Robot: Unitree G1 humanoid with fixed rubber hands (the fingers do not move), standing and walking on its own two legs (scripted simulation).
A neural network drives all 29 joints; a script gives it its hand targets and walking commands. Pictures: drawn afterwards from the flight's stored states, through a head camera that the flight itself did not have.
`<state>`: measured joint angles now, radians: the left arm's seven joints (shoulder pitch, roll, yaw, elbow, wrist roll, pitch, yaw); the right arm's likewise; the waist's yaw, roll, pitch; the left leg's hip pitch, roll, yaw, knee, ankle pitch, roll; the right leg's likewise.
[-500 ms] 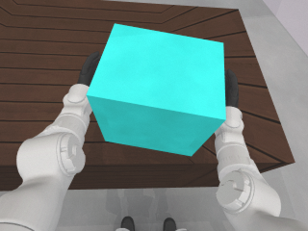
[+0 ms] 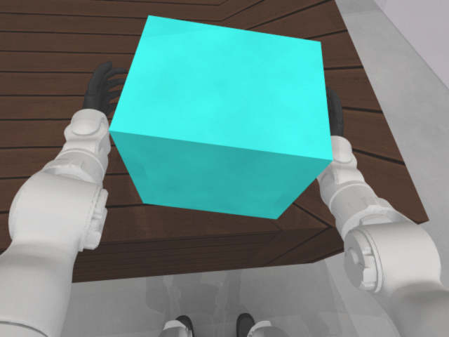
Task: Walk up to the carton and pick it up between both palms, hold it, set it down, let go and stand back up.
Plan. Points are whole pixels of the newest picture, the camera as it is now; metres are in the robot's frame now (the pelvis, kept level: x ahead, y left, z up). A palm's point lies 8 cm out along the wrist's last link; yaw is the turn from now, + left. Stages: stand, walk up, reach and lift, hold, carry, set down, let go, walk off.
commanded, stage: set down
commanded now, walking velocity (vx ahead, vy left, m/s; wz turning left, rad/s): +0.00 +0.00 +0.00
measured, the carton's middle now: (221, 131) +0.47 -0.01 +0.03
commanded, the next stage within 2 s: none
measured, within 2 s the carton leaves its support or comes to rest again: neither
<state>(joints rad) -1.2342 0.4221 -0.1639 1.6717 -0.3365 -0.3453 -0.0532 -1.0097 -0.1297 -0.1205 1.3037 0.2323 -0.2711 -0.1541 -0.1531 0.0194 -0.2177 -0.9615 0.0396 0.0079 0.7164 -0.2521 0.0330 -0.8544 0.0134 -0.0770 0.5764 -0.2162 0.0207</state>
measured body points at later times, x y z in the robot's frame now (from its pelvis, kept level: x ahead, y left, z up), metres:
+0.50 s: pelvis -0.01 -0.02 +0.00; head +0.10 +0.02 +0.44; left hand +0.52 +0.21 +0.12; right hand +0.47 -0.23 +0.12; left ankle +0.02 +0.09 -0.71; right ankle +0.01 -0.14 -0.71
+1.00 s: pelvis -0.01 -0.01 +0.02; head +0.06 +0.04 +0.46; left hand +0.50 +0.24 +0.17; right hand +0.46 -0.22 +0.18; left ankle +0.02 +0.09 -0.71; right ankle +0.01 -0.14 -0.71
